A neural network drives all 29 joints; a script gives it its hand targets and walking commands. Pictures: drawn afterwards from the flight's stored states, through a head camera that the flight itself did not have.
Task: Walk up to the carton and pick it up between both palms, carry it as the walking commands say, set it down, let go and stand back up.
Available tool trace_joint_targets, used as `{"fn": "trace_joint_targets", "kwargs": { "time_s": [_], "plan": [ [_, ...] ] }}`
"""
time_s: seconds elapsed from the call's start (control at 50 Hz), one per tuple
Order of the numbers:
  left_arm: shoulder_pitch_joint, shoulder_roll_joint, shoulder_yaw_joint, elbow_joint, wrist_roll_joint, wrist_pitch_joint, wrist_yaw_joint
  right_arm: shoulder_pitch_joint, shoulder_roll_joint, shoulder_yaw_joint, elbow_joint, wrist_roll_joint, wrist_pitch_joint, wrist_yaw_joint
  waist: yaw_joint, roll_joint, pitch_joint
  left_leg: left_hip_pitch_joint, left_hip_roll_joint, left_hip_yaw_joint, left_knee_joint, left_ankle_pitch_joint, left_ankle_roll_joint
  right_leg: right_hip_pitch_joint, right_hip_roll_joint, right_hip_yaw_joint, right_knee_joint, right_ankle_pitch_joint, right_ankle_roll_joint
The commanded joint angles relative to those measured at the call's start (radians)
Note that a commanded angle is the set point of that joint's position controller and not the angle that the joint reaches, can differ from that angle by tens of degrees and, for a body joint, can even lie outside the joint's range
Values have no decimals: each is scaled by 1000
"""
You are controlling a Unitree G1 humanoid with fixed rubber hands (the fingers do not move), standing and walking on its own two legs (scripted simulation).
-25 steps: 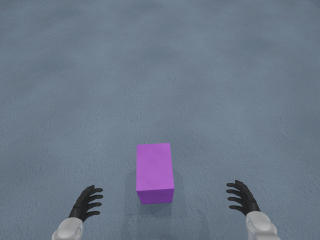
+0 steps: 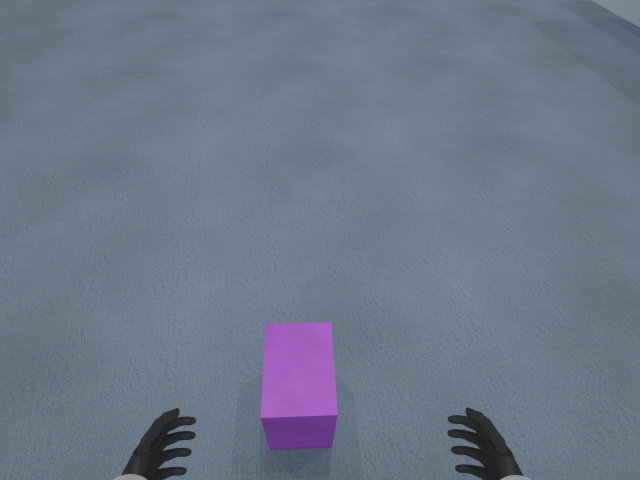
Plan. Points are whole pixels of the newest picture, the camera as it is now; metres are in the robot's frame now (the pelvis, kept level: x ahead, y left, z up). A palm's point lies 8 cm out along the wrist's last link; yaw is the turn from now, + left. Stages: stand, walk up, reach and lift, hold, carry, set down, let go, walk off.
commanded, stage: let go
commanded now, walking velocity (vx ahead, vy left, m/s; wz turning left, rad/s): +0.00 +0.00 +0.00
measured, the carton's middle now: (299, 387) +0.47 +0.05 -0.62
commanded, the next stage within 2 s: stand in 0.06 s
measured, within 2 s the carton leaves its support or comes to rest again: neither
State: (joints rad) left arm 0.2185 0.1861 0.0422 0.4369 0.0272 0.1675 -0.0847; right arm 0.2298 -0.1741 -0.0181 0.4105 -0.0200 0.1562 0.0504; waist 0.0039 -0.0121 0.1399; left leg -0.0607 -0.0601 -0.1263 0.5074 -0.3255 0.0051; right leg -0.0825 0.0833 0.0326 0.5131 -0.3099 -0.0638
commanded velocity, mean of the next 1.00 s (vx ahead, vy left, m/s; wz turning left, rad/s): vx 0.00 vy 0.00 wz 0.00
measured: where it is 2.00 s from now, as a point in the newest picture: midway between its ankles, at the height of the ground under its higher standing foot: outside the picture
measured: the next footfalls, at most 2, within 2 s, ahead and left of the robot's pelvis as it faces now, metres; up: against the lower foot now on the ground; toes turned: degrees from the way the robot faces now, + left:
none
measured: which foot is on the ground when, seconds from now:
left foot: down 0.00-1.00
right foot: down 0.00-1.00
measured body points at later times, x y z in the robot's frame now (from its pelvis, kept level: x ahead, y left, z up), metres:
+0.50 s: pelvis +0.02 +0.02 +0.00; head -0.04 +0.03 +0.45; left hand +0.12 +0.31 -0.11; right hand +0.13 -0.27 -0.09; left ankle -0.02 +0.12 -0.73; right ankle -0.01 -0.08 -0.73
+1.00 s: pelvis -0.03 +0.02 +0.01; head -0.08 +0.02 +0.45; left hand +0.04 +0.30 -0.12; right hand +0.02 -0.27 -0.12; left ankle -0.02 +0.12 -0.73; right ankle -0.01 -0.08 -0.73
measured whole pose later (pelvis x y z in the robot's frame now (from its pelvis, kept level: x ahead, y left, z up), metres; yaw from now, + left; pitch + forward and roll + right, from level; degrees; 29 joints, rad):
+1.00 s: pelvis -0.03 +0.02 +0.01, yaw -1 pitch -5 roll +0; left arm 0.28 0.28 0.03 0.96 0.03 -0.03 0.01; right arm 0.30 -0.30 -0.07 0.96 -0.03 -0.02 0.00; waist 0.00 0.00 -0.05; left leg -0.13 -0.08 -0.10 0.44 -0.23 0.03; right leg -0.15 0.06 0.05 0.43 -0.21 -0.03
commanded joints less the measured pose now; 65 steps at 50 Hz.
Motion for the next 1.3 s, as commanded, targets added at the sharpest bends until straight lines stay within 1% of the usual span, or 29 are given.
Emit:
{"fn": "trace_joint_targets", "kwargs": {
  "time_s": [0.0, 0.02, 0.08, 0.12, 0.18, 0.22, 0.26, 0.28, 0.3, 0.34, 0.4, 0.44, 0.48, 0.56, 0.58, 0.62, 0.68, 0.74, 0.8, 0.84, 0.88, 0.96, 1.0, 1.06, 1.12, 1.16, 1.22, 1.26, 1.28],
  "plan": [
    [-55, 155, 68, -177, 11, 14, 44, -29, -127, -45, -89, 14, -50, -27, -3, 38, -156, -79, 4, 82, -71, 259, -17, 52, -95, 19, -76, 393, 77],
    [-17, 231, 80, 19, -22, -59, 86, -43, -232, -76, 47, -7, -94, -64, 49, -51, -308, -140, 84, -2, -7, 379, -4, 53, -126, 71, -35, 451, 68],
    [-6, 262, 69, 88, -14, -119, 106, -26, -270, -98, 96, -19, -136, -75, 20, 40, -331, -107, 88, -3, 14, 429, 6, 59, -156, 132, -72, 504, 58],
    [-34, 239, 57, 119, 5, -148, 103, -29, -244, -88, 131, -19, -152, -75, 5, 11, -302, -106, 96, -9, -11, 452, 15, 32, -149, 110, -47, 501, 50],
    [-7, 239, 65, 182, -6, -174, 106, -33, -246, -97, 166, -18, -171, -83, 26, -23, -247, -125, 94, -26, 0, 534, 17, 1, -148, 95, -48, 577, 53],
    [-42, 243, 65, 183, -5, -183, 111, -11, -254, -108, 191, -15, -178, -83, 3, 4, -224, -123, 103, -37, -15, 516, 19, -16, -158, 113, -55, 533, 41],
    [-52, 227, 66, 192, 3, -191, 114, -18, -260, -117, 211, -21, -188, -88, 5, 42, -188, -130, 116, -56, -52, 508, 20, -53, -148, 119, -58, 458, 34],
    [-26, 254, 73, 217, -3, -185, 115, -8, -284, -123, 216, -24, -190, -89, 21, 16, -145, -139, 118, -75, -50, 540, 22, -79, -144, 104, -46, 458, 27],
    [-27, 249, 74, 227, -2, -184, 116, -10, -268, -121, 224, -25, -194, -89, 11, 83, -149, -124, 126, -77, -69, 513, 30, -95, -147, 112, -57, 414, 35],
    [-19, 252, 67, 239, 7, -190, 116, -25, -289, -122, 225, -20, -199, -89, 22, 45, -92, -149, 123, -89, -78, 503, 30, -122, -139, 120, -77, 376, 28],
    [-26, 269, 77, 262, 3, -189, 111, -11, -305, -127, 248, -20, -202, -87, 11, 77, -110, -140, 129, -108, -129, 475, 11, -102, -121, 114, -67, 279, 32],
    [-2, 270, 70, 271, 3, -200, 113, -23, -308, -127, 264, -13, -203, -89, 34, 47, -111, -143, 130, -106, -124, 483, 13, -84, -123, 116, -69, 330, 26],
    [16, 271, 67, 303, 0, -205, 113, 16, -291, -125, 279, -10, -203, -93, 19, 46, -154, -98, 136, -120, -113, 573, 6, -73, -130, 119, -44, 386, 22],
    [9, 298, 66, 317, 2, -203, 120, 6, -297, -120, 299, -8, -205, -89, 7, 5, -172, -64, 137, -101, -123, 519, 10, -77, -148, 138, -71, 405, 26],
    [0, 303, 60, 327, 4, -199, 119, 10, -316, -119, 320, -13, -200, -90, 2, 11, -178, -78, 134, -110, -132, 482, -5, -62, -131, 137, -69, 325, 31],
    [18, 291, 49, 342, -1, -205, 124, -14, -304, -114, 342, -6, -199, -85, 22, 16, -169, -93, 123, -108, -136, 381, 21, -67, -156, 161, -108, 307, 17],
    [-29, 286, 43, 359, 5, -212, 115, -9, -292, -105, 359, -10, -209, -79, 1, -28, -155, -122, 112, -116, -149, 264, 31, -74, -144, 171, -134, 217, 25],
    [-2, 291, 42, 391, 0, -206, 118, -13, -308, -99, 409, -13, -206, -76, 14, 16, -84, -141, 121, -128, -187, 155, 35, -116, -155, 177, -167, 102, 22],
    [-12, 285, 33, 401, 5, -219, 112, -7, -311, -93, 424, -18, -210, -72, 1, -1, -28, -195, 110, -147, -225, 45, 41, -138, -136, 168, -173, 47, 21],
    [-23, 287, 29, 407, 2, -222, 108, -6, -311, -91, 445, -15, -208, -66, 2, -32, -30, -201, 114, -139, -217, 16, 45, -127, -142, 176, -193, 27, 22],
    [-10, 294, 34, 421, 3, -224, 107, -4, -323, -96, 457, -12, -208, -63, -4, 22, -40, -194, 107, -140, -219, -5, 42, -146, -150, 195, -209, -28, 20],
    [-27, 323, 36, 437, 3, -230, 108, 20, -297, -85, 494, -5, -202, -57, -10, -50, -45, -185, 95, -129, -187, -7, 40, -174, -170, 221, -246, -144, 11],
    [-13, 326, 35, 454, -2, -225, 112, 9, -309, -82, 512, -11, -205, -55, -9, 37, -2, -187, 114, -145, -210, -26, 48, -200, -162, 213, -243, -110, 10],
    [-4, 316, 38, 459, 2, -227, 105, -12, -340, -89, 506, -11, -205, -57, 3, -3, -31, -241, 111, -160, -220, -90, 48, -156, -143, 183, -209, -108, 11],
    [21, 328, 40, 484, 1, -228, 104, 12, -318, -75, 529, -2, -199, -56, 14, 32, -26, -274, 117, -163, -234, -130, 55, -122, -153, 190, -205, -108, 10],
    [-13, 319, 34, 489, 6, -225, 108, -23, -327, -77, 526, -11, -200, -56, -9, 44, -66, -226, 131, -171, -213, -84, 52, -118, -154, 185, -219, -83, 4],
    [6, 323, 28, 509, -4, -225, 106, 16, -334, -70, 542, -11, -199, -58, 1, 18, -82, -231, 144, -176, -246, -66, 58, -78, -156, 165, -189, -6, 9],
    [9, 301, 23, 509, -6, -225, 103, -19, -342, -69, 540, 3, -201, -60, 18, 68, -80, -238, 133, -162, -242, -36, 52, -64, -153, 161, -182, 43, 11],
    [-8, 323, 25, 509, 0, -223, 107, -30, -338, -69, 548, 13, -202, -61, 6, 29, -101, -195, 125, -158, -231, 23, 48, -72, -159, 166, -182, 35, 10]
  ]
}}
